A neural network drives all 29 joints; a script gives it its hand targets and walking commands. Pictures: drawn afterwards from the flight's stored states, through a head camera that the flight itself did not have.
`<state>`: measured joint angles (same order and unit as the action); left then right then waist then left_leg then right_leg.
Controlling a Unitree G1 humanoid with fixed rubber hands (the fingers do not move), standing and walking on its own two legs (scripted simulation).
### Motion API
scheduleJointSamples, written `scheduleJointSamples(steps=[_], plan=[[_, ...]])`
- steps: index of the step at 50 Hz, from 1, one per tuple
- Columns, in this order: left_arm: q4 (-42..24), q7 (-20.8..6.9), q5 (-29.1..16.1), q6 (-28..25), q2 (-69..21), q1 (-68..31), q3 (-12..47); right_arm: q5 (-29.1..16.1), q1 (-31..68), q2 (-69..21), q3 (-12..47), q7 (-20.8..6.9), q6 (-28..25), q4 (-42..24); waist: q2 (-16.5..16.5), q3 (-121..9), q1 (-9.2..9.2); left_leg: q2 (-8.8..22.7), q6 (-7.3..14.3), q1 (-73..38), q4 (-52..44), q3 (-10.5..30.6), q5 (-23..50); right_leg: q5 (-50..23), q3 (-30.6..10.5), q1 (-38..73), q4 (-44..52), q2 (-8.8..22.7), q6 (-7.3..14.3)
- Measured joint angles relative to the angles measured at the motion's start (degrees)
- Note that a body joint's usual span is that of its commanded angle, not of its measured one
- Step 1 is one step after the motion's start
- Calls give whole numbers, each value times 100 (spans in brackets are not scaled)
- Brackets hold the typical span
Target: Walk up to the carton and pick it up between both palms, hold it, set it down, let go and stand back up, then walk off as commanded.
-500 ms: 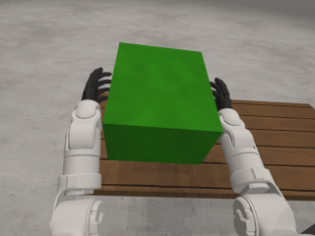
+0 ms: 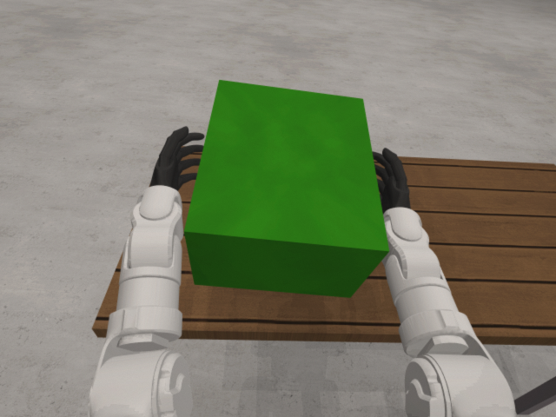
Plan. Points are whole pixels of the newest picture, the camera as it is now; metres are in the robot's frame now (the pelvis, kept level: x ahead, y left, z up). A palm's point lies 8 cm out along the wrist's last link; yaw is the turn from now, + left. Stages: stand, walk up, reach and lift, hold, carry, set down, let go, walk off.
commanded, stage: set down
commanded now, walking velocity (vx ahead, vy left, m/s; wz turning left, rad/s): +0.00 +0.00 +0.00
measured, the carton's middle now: (283, 186) +0.41 +0.02 +0.14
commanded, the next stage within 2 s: none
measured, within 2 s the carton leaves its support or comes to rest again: neither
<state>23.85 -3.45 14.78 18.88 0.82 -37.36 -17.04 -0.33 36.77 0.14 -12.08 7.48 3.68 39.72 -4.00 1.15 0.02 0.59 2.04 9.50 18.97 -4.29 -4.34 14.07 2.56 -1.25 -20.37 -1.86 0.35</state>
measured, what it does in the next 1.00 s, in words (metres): stands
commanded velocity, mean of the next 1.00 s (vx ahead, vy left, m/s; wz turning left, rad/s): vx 0.00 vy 0.00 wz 0.00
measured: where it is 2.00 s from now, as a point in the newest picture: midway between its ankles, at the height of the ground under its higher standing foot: outside the picture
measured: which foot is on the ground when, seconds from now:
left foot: down 0.00-1.00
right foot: down 0.00-1.00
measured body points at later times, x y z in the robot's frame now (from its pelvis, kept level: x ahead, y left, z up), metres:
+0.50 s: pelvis +0.01 +0.00 +0.00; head -0.01 +0.02 +0.45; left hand +0.40 +0.17 +0.13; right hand +0.40 -0.15 +0.12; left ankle +0.07 +0.10 -0.74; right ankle -0.02 -0.09 -0.74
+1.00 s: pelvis +0.01 +0.00 +0.00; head +0.02 +0.02 +0.45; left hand +0.41 +0.17 +0.08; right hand +0.40 -0.16 +0.09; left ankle +0.07 +0.10 -0.74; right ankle -0.02 -0.09 -0.74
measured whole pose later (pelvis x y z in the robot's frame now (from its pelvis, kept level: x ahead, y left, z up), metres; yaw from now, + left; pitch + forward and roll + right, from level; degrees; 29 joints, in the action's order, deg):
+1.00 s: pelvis +0.01 +0.00 +0.00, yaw +0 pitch -2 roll +0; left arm 45.3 -4.5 14.8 -0.1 0.8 -37.4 -23.6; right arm 15.1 36.3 -5.4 -25.1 4.3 -5.4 47.4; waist -4.0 1.8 0.0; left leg 0.5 1.7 12.1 18.0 -4.5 -4.4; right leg 14.6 2.6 -4.3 -20.3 -1.7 0.4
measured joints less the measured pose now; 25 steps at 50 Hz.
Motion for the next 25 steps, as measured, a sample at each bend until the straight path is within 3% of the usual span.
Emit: scheduleJointSamples(steps=[12, 25], plan=[[390, -76, 0, -355, 0, 0, -146, 193, -52, -44, -8, 55, -151, 77, 0, 61, 0, -1, -19, 0, -57, 0, -2, 25, 0, -23, 8, 0, 0], [1153, -102, 0, -928, 0, 1, -351, 676, -53, -241, -445, -21, -486, 519, 0, 62, 0, -2, -24, 0, -62, -4, -4, 31, 0, -26, 8, 2, 0]])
